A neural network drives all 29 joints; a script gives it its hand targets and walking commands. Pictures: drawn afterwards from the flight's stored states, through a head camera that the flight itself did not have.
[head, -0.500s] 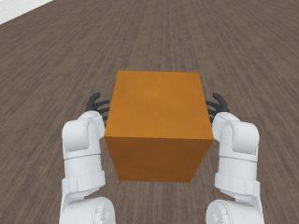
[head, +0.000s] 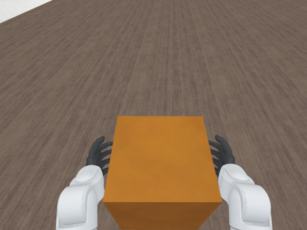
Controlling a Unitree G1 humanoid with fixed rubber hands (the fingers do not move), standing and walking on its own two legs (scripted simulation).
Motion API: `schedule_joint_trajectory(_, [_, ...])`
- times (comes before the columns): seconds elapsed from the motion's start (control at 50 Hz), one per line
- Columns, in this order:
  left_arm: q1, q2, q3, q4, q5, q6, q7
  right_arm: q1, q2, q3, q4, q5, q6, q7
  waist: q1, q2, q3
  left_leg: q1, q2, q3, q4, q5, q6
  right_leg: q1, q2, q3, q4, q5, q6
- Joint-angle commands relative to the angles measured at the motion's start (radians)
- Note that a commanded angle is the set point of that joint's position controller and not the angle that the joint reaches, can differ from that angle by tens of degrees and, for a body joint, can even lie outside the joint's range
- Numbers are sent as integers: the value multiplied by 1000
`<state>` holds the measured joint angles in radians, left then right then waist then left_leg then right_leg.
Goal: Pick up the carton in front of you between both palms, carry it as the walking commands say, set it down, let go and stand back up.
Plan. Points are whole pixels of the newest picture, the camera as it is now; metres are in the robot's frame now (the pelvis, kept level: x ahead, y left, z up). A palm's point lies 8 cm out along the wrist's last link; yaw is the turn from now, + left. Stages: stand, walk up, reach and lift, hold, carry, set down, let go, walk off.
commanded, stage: carry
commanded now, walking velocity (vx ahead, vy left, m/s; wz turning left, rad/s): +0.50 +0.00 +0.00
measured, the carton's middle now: (159, 176) +0.28 +0.00 +0.03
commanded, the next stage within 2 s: none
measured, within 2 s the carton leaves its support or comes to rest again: neither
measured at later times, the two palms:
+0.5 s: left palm (118, 97) +0.53 +0.14 +0.10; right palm (206, 96) +0.53 -0.16 +0.10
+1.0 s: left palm (122, 70) +0.68 +0.15 +0.11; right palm (198, 69) +0.69 -0.15 +0.12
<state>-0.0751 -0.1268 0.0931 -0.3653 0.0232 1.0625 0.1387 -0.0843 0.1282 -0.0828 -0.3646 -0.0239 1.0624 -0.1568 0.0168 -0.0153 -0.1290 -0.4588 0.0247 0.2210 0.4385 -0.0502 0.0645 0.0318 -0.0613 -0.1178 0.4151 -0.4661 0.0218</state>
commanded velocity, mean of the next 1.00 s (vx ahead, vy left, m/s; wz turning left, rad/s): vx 0.14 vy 0.00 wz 0.00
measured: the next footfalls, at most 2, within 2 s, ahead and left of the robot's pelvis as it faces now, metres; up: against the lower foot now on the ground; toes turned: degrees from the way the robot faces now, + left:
right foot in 0.50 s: +0.52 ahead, -0.10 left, +0.00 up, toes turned +7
left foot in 0.80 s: +0.47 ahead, +0.13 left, +0.00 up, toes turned +2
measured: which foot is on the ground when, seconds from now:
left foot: down 0.00-0.54, up 0.56-0.78, down 0.80-1.00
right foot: down 0.00-0.00, up 0.02-0.48, down 0.50-1.00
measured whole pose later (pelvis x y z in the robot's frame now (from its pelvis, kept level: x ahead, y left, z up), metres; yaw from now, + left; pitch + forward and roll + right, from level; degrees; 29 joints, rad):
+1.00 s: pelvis +0.46 -0.01 +0.01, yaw +2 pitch +3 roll +0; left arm 0.07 -0.13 0.04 -0.50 0.02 1.15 0.14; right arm 0.07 0.13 -0.04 -0.51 -0.03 1.15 -0.15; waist 0.00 0.00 -0.19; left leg -0.25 0.07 0.12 0.50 -0.29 -0.02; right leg -0.31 -0.06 -0.23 0.48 -0.23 -0.03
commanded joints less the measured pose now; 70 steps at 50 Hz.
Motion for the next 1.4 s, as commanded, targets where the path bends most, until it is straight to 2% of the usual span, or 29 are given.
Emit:
schedule_joint_trajectory(0.0, [-255, -726, -607, -246, -206, 51, -33, -158, 775, 531, -138, 165, 43, 28, -38, 268, -317, 790, 426, -702, -183, -1, 185, -708, 51, 52, 801, -11, -21])
schedule_joint_trajectory(0.04, [-300, -761, -628, -256, -229, 60, -44, -215, 791, 550, -204, 178, 47, 35, -32, 145, -253, 608, 365, -528, -193, 58, 127, -720, -38, 120, 824, 63, -37])
schedule_joint_trajectory(0.08, [-285, -769, -632, -251, -215, 59, -45, -239, 786, 574, -225, 187, 51, 48, -24, 58, -211, 457, 319, -391, -263, -83, 68, -649, -85, 123, 701, 177, -32])
schedule_joint_trajectory(0.1, [-270, -757, -630, -249, -207, 60, -42, -239, 766, 581, -240, 194, 54, 51, -25, 70, -187, 413, 296, -344, -290, -143, 52, -632, -80, 98, 655, 207, -30])
schedule_joint_trajectory(0.14, [-210, -717, -611, -221, -180, 67, -27, -213, 700, 581, -241, 202, 66, 51, -27, 102, -138, 385, 273, -292, -338, -219, 55, -654, -74, 64, 583, 272, -22])
schedule_joint_trajectory(0.2, [-155, -629, -558, -182, -127, 92, 6, -165, 600, 556, -194, 194, 90, 39, -28, 126, -52, 390, 254, -244, -391, -205, 60, -746, -83, 27, 453, 367, 6])
schedule_joint_trajectory(0.28, [-186, -594, -544, -199, -124, 110, 27, -167, 571, 523, -179, 187, 101, 28, -27, 137, 29, 409, 210, -154, -395, -65, 44, -767, -77, -21, 323, 487, 25])
schedule_joint_trajectory(0.36, [-220, -618, -566, -219, -153, 106, 19, -171, 596, 514, -185, 169, 94, 22, -23, 159, 49, 452, 176, -38, -274, 375, 19, -669, -22, -90, 176, 528, -2])
schedule_joint_trajectory(0.42, [-218, -604, -572, -222, -169, 100, 14, -148, 595, 508, -182, 147, 85, 10, -22, 196, -3, 454, 177, -9, -117, 548, -13, -466, 32, -138, 98, 552, -31])
schedule_joint_trajectory(0.44, [-197, -603, -569, -212, -170, 97, 13, -152, 592, 514, -189, 145, 85, 8, -8, 184, -49, 429, 159, 23, 4, 586, -40, -328, 68, -169, 49, 575, -32])
schedule_joint_trajectory(0.46, [-185, -608, -567, -211, -167, 93, 11, -152, 587, 521, -196, 148, 84, 8, 4, 133, -92, 392, 127, 39, 147, 544, -79, -185, 63, -168, -52, 670, -26])
schedule_joint_trajectory(0.48, [-175, -612, -561, -211, -165, 91, 8, -146, 587, 530, -201, 148, 83, 8, 2, 35, -166, 252, 88, 7, 301, 271, -113, 22, -67, -50, -3, 942, -43])
schedule_joint_trajectory(0.5, [-152, -600, -553, -211, -167, 89, 5, -135, 601, 546, -209, 153, 85, 8, 6, -161, -274, 55, 12, -22, 560, -243, -145, 228, -311, 247, 51, 1314, -145])
schedule_joint_trajectory(0.52, [-142, -615, -560, -229, -181, 78, -2, -114, 638, 573, -226, 173, 80, 12, -1, -215, -377, 21, -7, -136, 693, -525, -138, 257, -423, 371, 2, 1252, -250])
schedule_joint_trajectory(0.54, [-100, -663, -569, -215, -188, 70, -12, -114, 679, 600, -245, 185, 74, 23, -8, -146, -378, 34, 15, -183, 692, -491, -110, 175, -365, 324, -58, 1037, -229])
schedule_joint_trajectory(0.58, [-107, -746, -570, -194, -174, 46, -38, -174, 764, 643, -260, 192, 58, 48, -15, -119, -313, 100, 80, -231, 488, -450, -76, -24, -270, 183, -137, 791, -146])
schedule_joint_trajectory(0.6, [-144, -772, -582, -206, -181, 36, -52, -186, 793, 645, -254, 187, 47, 55, -19, -123, -283, 148, 76, -206, 387, -430, -72, -97, -239, 107, -163, 697, -119])
schedule_joint_trajectory(0.64, [-151, -787, -600, -210, -190, 22, -71, -157, 816, 647, -231, 172, 33, 63, -15, -123, -262, 177, 48, -159, 273, -444, -75, -132, -236, 85, -193, 552, -128])
schedule_joint_trajectory(0.68, [-108, -758, -601, -199, -180, 17, -77, -117, 786, 636, -208, 149, 26, 64, -8, -111, -240, 196, 48, -137, 178, -427, -77, -162, -238, 83, -206, 371, -132])
schedule_joint_trajectory(0.72, [-103, -725, -600, -201, -174, 18, -76, -108, 757, 627, -203, 139, 27, 63, -16, -100, -202, 240, 56, -105, 71, -281, -76, -238, -216, 54, -198, 169, -113])
schedule_joint_trajectory(0.78, [-138, -685, -602, -218, -170, 32, -65, -127, 716, 614, -212, 145, 42, 58, -23, -67, -105, 267, 87, -103, -14, -142, -79, -366, -170, 26, -168, 26, -68])
schedule_joint_trajectory(0.8, [-155, -670, -602, -224, -169, 40, -59, -135, 699, 605, -214, 147, 49, 55, -22, -37, -71, 237, 115, -131, -40, -142, -77, -381, -156, 15, -133, 48, -55])
schedule_joint_trajectory(0.84, [-171, -640, -597, -232, -174, 59, -43, -148, 665, 592, -220, 150, 64, 41, -13, 21, -54, 157, 153, -177, -46, -130, -72, -308, -120, 12, -70, 256, -36])
schedule_joint_trajectory(0.88, [-150, -608, -587, -228, -169, 77, -25, -125, 629, 573, -206, 149, 78, 30, -15, 57, -109, 173, 157, -177, -23, -11, -73, -237, -125, 15, -8, 461, -35])
schedule_joint_trajectory(0.94, [-149, -577, -567, -215, -152, 96, 0, -116, 590, 547, -190, 149, 94, 18, -15, 68, -142, 205, 156, -180, 6, 164, -72, -221, -124, 7, 57, 588, -35])
schedule_joint_trajectory(1.02, [-159, -574, -554, -197, -142, 105, 7, -135, 579, 540, -185, 159, 102, 19, -12, 57, -148, 221, 156, -177, 27, 251, -69, -226, -115, -1, 85, 610, -30])
schedule_joint_trajectory(1.1, [-184, -599, -572, -172, -146, 94, -21, -167, 598, 561, -174, 158, 93, 46, -12, 35, -152, 229, 151, -174, 36, 250, -64, -218, -116, 3, 92, 619, -30])
schedule_joint_trajectory(1.22, [-216, -565, -568, -75, -119, 41, -88, -190, 571, 556, -71, 114, 39, 107, -12, 26, -146, 242, 147, -172, 26, 206, -61, -217, -117, 9, 81, 584, -32])
schedule_joint_trajectory(1.38, [-295, -556, -522, 72, -70, -97, -153, -258, 557, 487, 94, 53, -101, 163, -12, 26, -130, 231, 142, -171, -13, 73, -47, -219, -116, 14, 53, 480, -26])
